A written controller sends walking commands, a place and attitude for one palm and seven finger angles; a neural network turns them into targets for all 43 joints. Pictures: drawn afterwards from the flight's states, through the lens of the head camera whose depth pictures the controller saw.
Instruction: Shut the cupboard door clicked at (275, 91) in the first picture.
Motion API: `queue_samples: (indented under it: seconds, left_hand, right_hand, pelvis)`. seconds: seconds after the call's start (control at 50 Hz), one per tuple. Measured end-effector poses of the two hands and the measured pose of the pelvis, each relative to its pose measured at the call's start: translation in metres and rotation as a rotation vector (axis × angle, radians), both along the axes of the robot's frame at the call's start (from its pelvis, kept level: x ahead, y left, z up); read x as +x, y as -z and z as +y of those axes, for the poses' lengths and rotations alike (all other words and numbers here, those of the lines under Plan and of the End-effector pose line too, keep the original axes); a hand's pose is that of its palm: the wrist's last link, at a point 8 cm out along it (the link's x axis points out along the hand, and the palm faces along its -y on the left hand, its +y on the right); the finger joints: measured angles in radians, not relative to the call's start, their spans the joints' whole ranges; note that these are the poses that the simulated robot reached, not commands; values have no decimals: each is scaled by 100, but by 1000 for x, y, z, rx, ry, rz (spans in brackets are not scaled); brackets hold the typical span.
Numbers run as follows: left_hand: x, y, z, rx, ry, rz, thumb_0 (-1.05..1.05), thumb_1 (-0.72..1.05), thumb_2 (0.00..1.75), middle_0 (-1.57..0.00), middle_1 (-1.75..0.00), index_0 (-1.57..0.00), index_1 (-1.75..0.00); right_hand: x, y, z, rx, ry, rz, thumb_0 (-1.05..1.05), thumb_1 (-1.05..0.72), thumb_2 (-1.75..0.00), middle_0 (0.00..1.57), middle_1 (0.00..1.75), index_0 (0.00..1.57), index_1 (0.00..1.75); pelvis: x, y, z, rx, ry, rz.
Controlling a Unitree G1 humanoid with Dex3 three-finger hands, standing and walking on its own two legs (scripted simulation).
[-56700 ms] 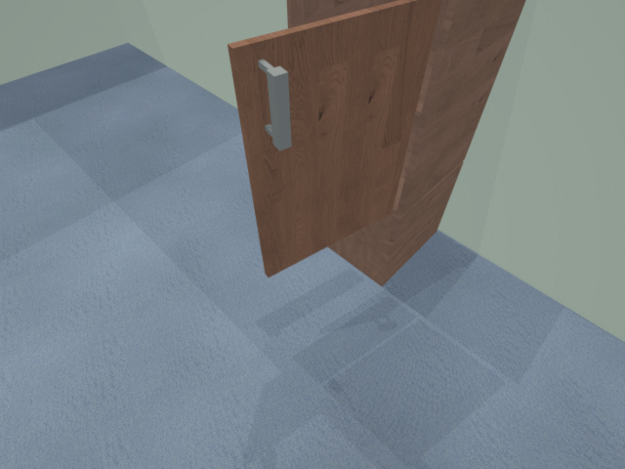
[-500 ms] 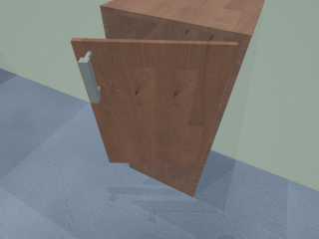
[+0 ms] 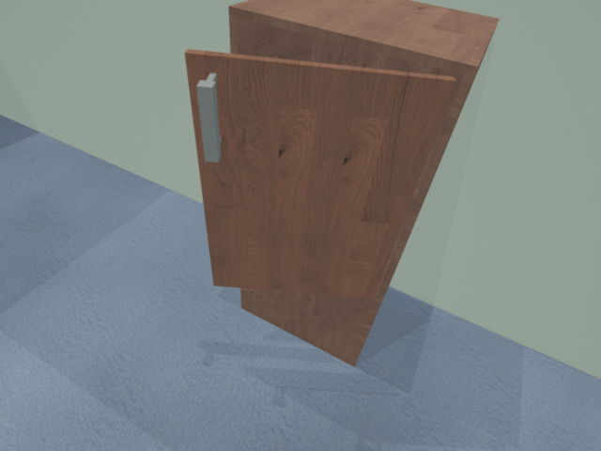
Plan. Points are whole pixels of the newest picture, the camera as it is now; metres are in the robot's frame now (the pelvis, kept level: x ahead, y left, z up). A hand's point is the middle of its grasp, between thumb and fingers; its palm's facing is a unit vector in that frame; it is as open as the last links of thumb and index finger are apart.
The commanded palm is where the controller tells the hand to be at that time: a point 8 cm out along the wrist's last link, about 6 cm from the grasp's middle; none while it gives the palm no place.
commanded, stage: come to a stop and stand still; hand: left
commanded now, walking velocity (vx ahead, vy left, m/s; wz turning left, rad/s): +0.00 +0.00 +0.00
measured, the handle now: (212, 117) +0.57 +0.19 +0.18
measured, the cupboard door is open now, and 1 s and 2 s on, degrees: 26 26 26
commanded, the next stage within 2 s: look again from close up in 0.54 s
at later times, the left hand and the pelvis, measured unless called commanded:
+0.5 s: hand out of the picture -0.08 +0.15 -0.14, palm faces +0.01 -0.99 -0.16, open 7.4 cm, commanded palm none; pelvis -0.05 +0.00 +0.03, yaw -2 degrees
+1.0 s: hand out of the picture +0.02 +0.19 -0.15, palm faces -0.02 -0.98 -0.21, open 7.3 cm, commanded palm none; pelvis +0.00 +0.01 +0.02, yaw -3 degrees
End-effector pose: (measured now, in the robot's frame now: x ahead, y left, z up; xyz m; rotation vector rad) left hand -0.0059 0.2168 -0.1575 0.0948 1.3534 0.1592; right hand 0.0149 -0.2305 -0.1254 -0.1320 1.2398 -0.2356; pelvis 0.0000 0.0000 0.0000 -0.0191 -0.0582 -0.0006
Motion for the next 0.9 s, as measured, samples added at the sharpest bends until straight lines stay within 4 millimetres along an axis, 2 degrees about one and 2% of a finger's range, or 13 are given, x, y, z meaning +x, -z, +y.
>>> queue_samples:
  seconds: [0.06, 0.14, 0.24, 0.32, 0.38, 0.44, 0.5, 0.56, 0.62, 0.68, 0.72, 0.78, 0.9]
  left_hand:
    - [14, 3, 8, 7, 18, -65, 1, 90, 90, -20, -30, -20, -30]
    - [18, -17, 21, 33, 12, -112, 1, 92, 90, -20, -30, -20, -30]
    - [4, -39, 28, 52, 37, -113, 1, 92, 90, -20, -30, -19, -30]
    - [-16, -45, 22, 55, 73, -43, 0, 91, 90, -20, -30, -19, -30]
    - [-35, -43, 12, 52, 74, 1, 0, 91, 90, -19, -30, -19, -30]
    - [-58, -43, -1, 28, 54, 48, 0, 91, 90, -20, -30, -19, -30]
    - [-78, -43, -12, -6, 31, 97, 0, 91, 90, -20, -30, -19, -30]
    - [-92, -41, -19, -39, 18, 153, 0, 90, 90, -20, -30, -19, -30]
    - [-97, -38, -21, -66, 10, 201, 0, 90, 90, -20, -30, -20, -30]
    - [-94, -25, -15, -85, 6, 232, 0, 90, 90, -20, -30, -20, -30]
    - [-85, -19, -9, -80, 13, 237, 0, 90, 90, -20, -30, -20, -30]
    - [-60, -19, 1, -52, 34, 200, 0, 90, 90, -20, -30, -20, -30]
    - [-1, -29, 14, 19, 61, 37, 0, 91, 90, -20, -30, -19, -30]
  right_hand:
    - [-31, 1, 14, -2, 18, 39, 0, -91, -89, 19, 30, 19, 30]
    - [-68, 1, 36, 45, 4, 117, 1, -91, -89, 19, 30, 19, 30]
    - [-88, -1, 50, 102, -6, 149, 1, -91, -89, 20, 30, 20, 30]
    - [-100, -1, 45, 114, 29, 147, 1, -91, -89, 20, 30, 20, 30]
    - [-113, 1, 32, 111, 53, 178, 2, -92, -89, 20, 30, 20, 30]
    - [-117, -5, 18, 95, 45, 212, 2, -92, -89, 20, 30, 20, 30]
    - [-109, -12, 4, 64, 33, 219, 1, -92, -89, 20, 30, 20, 30]
    - [-90, -17, -4, 31, 19, 203, 1, -91, -89, 20, 30, 20, 30]
    - [-62, -18, -3, 3, -4, 170, 1, -91, -89, 19, 30, 19, 30]
    - [-32, -12, 5, -21, -28, 111, 1, -91, -89, 19, 30, 19, 30]
    - [-17, -10, 13, -21, -36, 77, 1, -91, -89, 19, 30, 19, 30]
    - [0, -9, 25, -3, -40, 39, 1, -92, -89, 19, 30, 19, 30]
    - [16, -1, 24, 28, -44, 18, 0, -96, -89, 20, 30, 20, 30]
  pelvis:
    - [-17, 1, 4, 62, 29, -33]
    - [-30, -9, 10, 46, 13, -19]
    - [-42, -21, 13, 27, 12, 24]
    - [-50, -25, 9, 27, 31, 56]
    - [-56, -23, 2, 34, 46, 66]
    - [-55, -26, -2, 23, 39, 60]
    - [-51, -29, -2, 20, 39, 57]
    - [-44, -29, 1, 16, 36, 57]
    - [-36, -27, 7, 17, 38, 55]
    - [-24, -17, 16, 7, 43, 53]
    - [-21, -14, 18, 30, 51, 45]
    - [-18, -16, 20, 43, 65, 39]
    - [-15, -18, 17, 55, 53, 30]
